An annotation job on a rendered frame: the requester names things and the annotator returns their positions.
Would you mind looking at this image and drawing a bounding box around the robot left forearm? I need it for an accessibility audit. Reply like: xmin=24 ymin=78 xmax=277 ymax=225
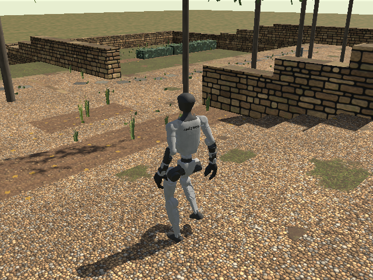
xmin=157 ymin=148 xmax=173 ymax=176

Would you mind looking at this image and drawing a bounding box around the right robot hand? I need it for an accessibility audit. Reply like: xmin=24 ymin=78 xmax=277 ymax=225
xmin=204 ymin=163 xmax=217 ymax=180

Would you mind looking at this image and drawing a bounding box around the robot right upper arm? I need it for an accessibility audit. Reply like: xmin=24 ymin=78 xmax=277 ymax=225
xmin=196 ymin=115 xmax=215 ymax=146

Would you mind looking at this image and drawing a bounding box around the robot left upper arm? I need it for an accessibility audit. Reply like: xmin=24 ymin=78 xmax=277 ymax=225
xmin=166 ymin=120 xmax=178 ymax=156

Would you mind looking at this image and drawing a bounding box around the robot right forearm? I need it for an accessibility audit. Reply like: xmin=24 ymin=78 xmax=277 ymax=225
xmin=207 ymin=143 xmax=217 ymax=164

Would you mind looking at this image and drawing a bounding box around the robot left thigh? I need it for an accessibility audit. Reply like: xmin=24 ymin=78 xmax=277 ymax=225
xmin=163 ymin=166 xmax=182 ymax=209

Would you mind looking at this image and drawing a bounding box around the left robot hand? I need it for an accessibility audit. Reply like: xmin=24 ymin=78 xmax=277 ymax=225
xmin=154 ymin=173 xmax=168 ymax=189

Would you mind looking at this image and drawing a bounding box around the right robot foot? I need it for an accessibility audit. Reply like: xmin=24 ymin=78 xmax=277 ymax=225
xmin=189 ymin=211 xmax=203 ymax=220

